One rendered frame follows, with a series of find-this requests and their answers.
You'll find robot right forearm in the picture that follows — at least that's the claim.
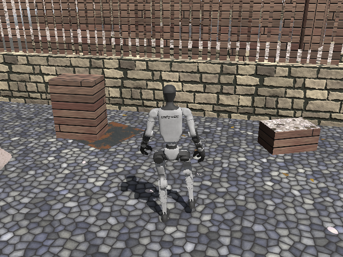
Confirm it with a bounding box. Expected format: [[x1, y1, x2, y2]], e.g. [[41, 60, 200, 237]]
[[192, 129, 204, 152]]

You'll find robot left forearm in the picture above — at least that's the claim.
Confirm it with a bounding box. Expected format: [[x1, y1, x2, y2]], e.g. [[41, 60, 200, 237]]
[[141, 129, 150, 148]]

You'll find left robot upper arm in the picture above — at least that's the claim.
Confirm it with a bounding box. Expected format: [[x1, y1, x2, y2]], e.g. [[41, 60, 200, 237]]
[[145, 108, 159, 137]]

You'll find right robot upper arm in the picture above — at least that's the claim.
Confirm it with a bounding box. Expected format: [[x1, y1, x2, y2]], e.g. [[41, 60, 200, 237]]
[[181, 108, 196, 138]]

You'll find robot left hand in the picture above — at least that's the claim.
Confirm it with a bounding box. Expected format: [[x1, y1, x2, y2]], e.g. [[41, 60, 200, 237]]
[[140, 145, 152, 155]]

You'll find robot right hand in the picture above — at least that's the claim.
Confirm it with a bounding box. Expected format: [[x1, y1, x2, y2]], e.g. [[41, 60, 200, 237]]
[[193, 149, 205, 163]]

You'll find left robot shin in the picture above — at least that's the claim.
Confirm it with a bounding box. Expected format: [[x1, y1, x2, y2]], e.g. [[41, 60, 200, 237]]
[[158, 180, 167, 215]]

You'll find left robot foot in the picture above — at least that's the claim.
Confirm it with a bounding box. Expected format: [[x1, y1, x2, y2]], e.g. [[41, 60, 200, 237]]
[[161, 208, 169, 222]]

